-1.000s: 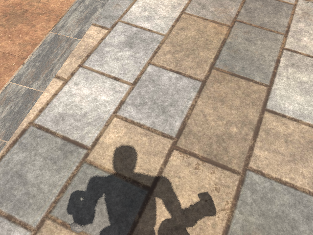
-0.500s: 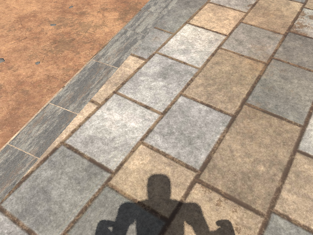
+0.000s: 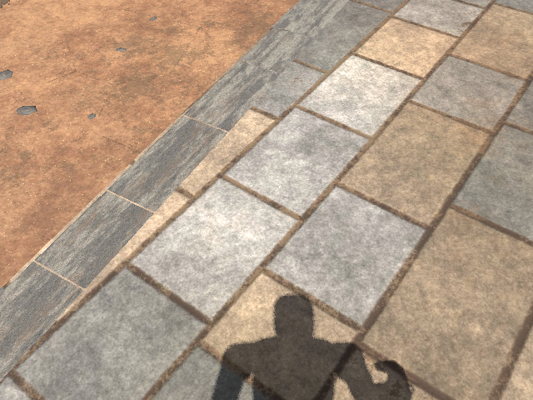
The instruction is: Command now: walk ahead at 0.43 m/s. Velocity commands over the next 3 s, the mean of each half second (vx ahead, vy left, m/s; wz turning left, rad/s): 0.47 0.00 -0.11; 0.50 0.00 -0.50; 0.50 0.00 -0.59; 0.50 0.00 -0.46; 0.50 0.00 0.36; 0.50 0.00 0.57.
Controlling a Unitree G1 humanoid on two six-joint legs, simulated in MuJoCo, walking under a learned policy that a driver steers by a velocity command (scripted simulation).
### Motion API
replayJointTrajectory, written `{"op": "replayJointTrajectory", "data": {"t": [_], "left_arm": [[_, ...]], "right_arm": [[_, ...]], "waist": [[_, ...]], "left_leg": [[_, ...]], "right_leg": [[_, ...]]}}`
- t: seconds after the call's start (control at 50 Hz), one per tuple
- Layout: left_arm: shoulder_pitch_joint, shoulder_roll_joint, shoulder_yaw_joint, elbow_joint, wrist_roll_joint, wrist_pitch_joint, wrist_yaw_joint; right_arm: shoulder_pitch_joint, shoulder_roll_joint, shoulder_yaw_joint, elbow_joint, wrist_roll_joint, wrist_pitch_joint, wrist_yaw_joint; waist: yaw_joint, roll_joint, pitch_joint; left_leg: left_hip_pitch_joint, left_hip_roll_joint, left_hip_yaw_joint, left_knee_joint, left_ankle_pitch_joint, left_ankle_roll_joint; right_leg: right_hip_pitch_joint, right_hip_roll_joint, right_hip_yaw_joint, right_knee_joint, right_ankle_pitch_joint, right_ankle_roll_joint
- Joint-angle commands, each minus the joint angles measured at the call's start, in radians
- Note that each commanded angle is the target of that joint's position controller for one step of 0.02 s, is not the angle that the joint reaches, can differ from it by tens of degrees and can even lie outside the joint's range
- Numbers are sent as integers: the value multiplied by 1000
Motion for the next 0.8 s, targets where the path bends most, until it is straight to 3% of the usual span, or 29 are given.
{"op": "replayJointTrajectory", "data": {"t": [0.02, 0.06, 0.12, 0.14, 0.16, 0.18, 0.2, 0.22, 0.24, 0.26, 0.28, 0.32, 0.36, 0.4, 0.44, 0.52, 0.62, 0.64, 0.68, 0.7, 0.72, 0.74, 0.76, 0.78, 0.8], "left_arm": [[-28, 188, 42, -58, -8, -4, 13], [-10, 208, 49, -49, -17, -3, 13], [-30, 220, 56, -41, -24, 3, 12], [-43, 227, 59, -42, -24, 6, 12], [-41, 213, 54, -40, -20, 9, 13], [-42, 177, 39, -52, -5, 10, 15], [44, 62, 5, -89, 6, -1, 16], [46, 92, 8, -84, -13, -23, 13], [-38, 176, 34, -104, -41, -34, 5], [-110, 182, 34, -119, -41, -39, 3], [-130, 165, 33, -116, -26, -37, 5], [-91, 138, 36, -92, -19, -12, 4], [-91, 111, 33, -87, -21, 11, 6], [-146, 109, 36, -107, -19, 19, 12], [-193, 104, 36, -124, -15, 13, 8], [-317, 76, 22, -165, -10, 2, -16], [-449, 62, 9, -252, -13, -1, -52], [-454, 67, 11, -268, -14, -1, -61], [-409, 98, 27, -282, -14, 4, -68], [-325, 130, 44, -271, -14, 8, -67], [-175, 179, 73, -240, -17, 10, -57], [-8, 256, 105, -208, -17, 21, -36], [-19, 350, 118, -211, -24, 17, -29], [24, 257, 94, -227, -16, 10, -25], [-15, 216, 81, -222, -4, 4, -23]], "right_arm": [[-161, -3, 14, -104, 3, -20, 20], [-187, -28, 10, -117, 9, -19, 25], [-169, -79, -5, -119, 10, -20, 26], [-115, -101, -17, -104, 5, -19, 22], [6, -135, -38, -65, 2, -16, 14], [175, -178, -58, -23, 0, -12, 3], [278, -286, -76, -9, -25, -6, -3], [283, -234, -57, -4, -14, -9, 5], [197, -178, -36, -5, -5, -14, 8], [135, -148, -27, -12, -6, -15, 9], [79, -122, -20, -12, -16, -17, 12], [20, -83, -13, -8, -29, -32, 14], [27, -87, -17, 18, -28, -51, 11], [49, -102, -23, 44, -35, -59, 5], [68, -110, -24, 64, -35, -57, -3], [90, -135, -24, 89, -27, -51, -17], [174, -158, -31, 140, -13, -11, -23], [172, -166, -33, 141, -10, -1, -26], [155, -198, -41, 131, -9, 17, -36], [148, -211, -44, 125, -11, 26, -43], [131, -213, -43, 117, -9, 33, -49], [138, -191, -30, 96, -20, 25, -55], [253, -28, 23, 49, -50, -7, -28], [147, -118, 8, 44, -17, -52, -9], [38, -161, -4, 3, 21, -74, 0]], "waist": [[10, -129, 65], [9, -139, 78], [-37, -138, 86], [-77, -131, 53], [-138, -109, -26], [-214, -66, -144], [-187, 204, -286], [-186, 273, -337], [-171, 186, -166], [-149, 116, -77], [-117, 60, -32], [-64, 92, -17], [-53, 71, 1], [-64, 39, 36], [-77, 26, 48], [-124, 10, 76], [-169, -6, 110], [-160, 3, 102], [-117, 50, 35], [-68, 72, -25], [18, 62, -106], [91, -22, -210], [-33, -282, -310], [48, -167, -414], [57, -123, -259]], "left_leg": [[-10, -22, 30, -207, 125, -24], [45, -24, 23, -256, 165, -16], [109, -29, 14, -313, 153, 31], [196, -50, 31, -333, 140, 52], [362, -74, 50, -343, 122, 79], [611, -7, -22, -325, 88, 115], [919, 259, -475, -412, -146, 247], [911, 325, -807, -612, -374, 298], [790, 307, -685, -630, -417, 256], [663, 267, -540, -631, -306, 231], [554, 223, -426, -648, -187, 214], [428, 165, -276, -699, -36, 193], [381, 161, -183, -736, 60, 202], [386, 164, -118, -756, 127, 204], [418, 159, -55, -760, 190, 195], [450, 148, 61, -779, 242, 162], [667, 207, 114, -696, 379, 147], [697, 214, 127, -656, 477, 139], [727, 214, 159, -519, 846, 116], [722, 206, 174, -388, 1002, 105], [642, 177, 196, -186, 1015, 79], [402, 137, 195, 107, 742, 42], [-81, -84, 114, 473, -284, -24], [-195, -98, -103, 577, -358, -8], [-264, -44, -114, 549, -261, 14]], "right_leg": [[-34, -189, 133, -158, 180, -160], [-52, -228, 143, -165, 168, -159], [-11, -268, 138, -124, 268, -132], [-6, -253, 110, -46, 420, -114], [-27, -209, 61, 115, 567, -91], [-157, -160, 19, 358, 504, -55], [-492, -9, -30, 771, 65, 17], [-629, 36, 106, 948, -277, 17], [-730, -31, 111, 1010, -212, 2], [-723, -80, 80, 982, -122, -11], [-686, -115, 74, 929, -46, -9], [-577, -156, 86, 866, 43, 0], [-572, -152, 94, 843, 86, 16], [-637, -137, 127, 772, 160, 31], [-673, -118, 141, 664, 268, 37], [-628, -98, 56, 436, 430, 29], [-713, -83, -2, 307, 328, -13], [-701, -70, -25, 294, 276, -27], [-580, -6, -93, 298, 165, -64], [-465, 34, -117, 306, 118, -88], [-245, 72, -116, 253, 154, -125], [82, -27, 68, 227, 164, -184], [456, -296, 642, 165, 19, -385], [514, -339, 836, 29, -66, -406], [412, -305, 674, 2, 9, -343]]}}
